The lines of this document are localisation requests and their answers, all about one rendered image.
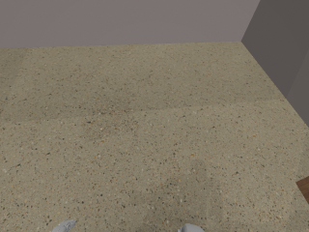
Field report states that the cupboard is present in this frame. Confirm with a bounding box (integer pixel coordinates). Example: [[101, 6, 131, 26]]
[[295, 176, 309, 204]]

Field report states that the left robot hand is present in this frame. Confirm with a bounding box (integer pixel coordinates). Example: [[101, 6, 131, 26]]
[[51, 219, 76, 232]]

